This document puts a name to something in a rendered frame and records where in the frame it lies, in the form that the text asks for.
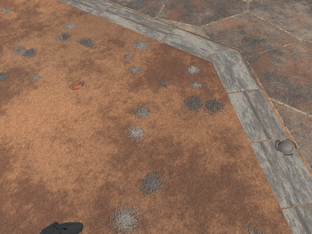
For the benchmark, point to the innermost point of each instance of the robot left hand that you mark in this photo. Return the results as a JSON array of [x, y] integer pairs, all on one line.
[[63, 228]]

